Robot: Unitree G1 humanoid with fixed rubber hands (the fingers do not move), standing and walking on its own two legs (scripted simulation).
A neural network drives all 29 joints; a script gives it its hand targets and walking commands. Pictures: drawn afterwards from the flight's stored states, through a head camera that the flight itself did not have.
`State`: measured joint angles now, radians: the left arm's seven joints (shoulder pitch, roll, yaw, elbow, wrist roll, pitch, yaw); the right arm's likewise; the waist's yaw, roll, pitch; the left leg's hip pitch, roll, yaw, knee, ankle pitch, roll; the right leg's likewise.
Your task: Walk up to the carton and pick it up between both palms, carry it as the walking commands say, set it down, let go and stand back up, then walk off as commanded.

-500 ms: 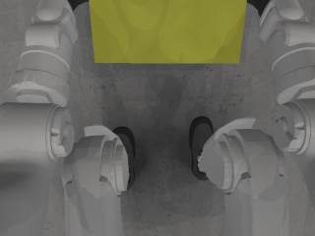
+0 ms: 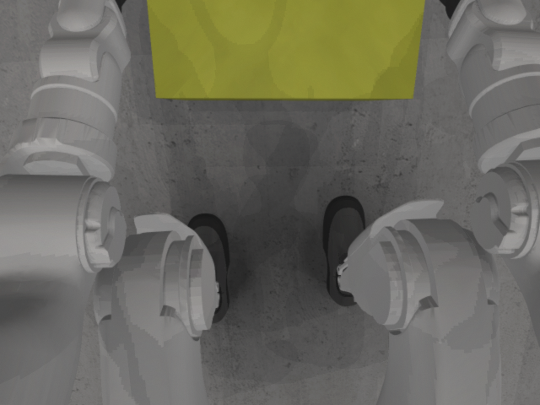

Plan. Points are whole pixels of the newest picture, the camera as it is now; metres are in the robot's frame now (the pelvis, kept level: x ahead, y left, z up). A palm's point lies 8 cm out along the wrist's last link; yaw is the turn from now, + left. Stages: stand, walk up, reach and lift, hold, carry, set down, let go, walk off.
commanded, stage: set down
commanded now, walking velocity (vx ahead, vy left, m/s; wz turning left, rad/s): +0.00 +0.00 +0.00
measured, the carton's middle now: out of the picture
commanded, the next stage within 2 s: none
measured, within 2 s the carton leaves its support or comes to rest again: neither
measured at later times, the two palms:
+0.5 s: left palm out of the picture +0.55 +0.20 -0.19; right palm out of the picture +0.52 -0.24 -0.19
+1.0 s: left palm out of the picture +0.57 +0.21 -0.08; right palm out of the picture +0.54 -0.25 -0.08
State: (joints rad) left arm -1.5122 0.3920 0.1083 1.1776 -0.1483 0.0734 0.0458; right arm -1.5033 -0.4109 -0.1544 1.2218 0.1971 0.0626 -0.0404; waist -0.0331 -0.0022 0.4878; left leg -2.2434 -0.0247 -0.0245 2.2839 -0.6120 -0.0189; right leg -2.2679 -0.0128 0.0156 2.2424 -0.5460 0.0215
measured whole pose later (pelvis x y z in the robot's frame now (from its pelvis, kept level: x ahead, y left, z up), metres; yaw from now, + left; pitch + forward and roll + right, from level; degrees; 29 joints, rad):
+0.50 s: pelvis +0.00 +0.00 +0.00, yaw +0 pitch +34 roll +0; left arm -1.51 0.47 0.05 1.22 -0.24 0.04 0.06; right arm -1.46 -0.46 -0.13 1.23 0.26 0.02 -0.07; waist -0.03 0.00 0.46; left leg -2.27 -0.01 -0.02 2.28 -0.60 -0.01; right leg -2.30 -0.03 0.01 2.24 -0.54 0.01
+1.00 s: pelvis +0.00 +0.00 +0.05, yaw +0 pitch +39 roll +0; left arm -1.41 0.49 0.14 1.05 -0.19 0.13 0.03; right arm -1.35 -0.47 -0.20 1.01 0.21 0.13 -0.04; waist -0.03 0.01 0.25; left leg -2.21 0.01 -0.01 2.12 -0.59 -0.01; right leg -2.24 -0.01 0.01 2.08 -0.52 0.01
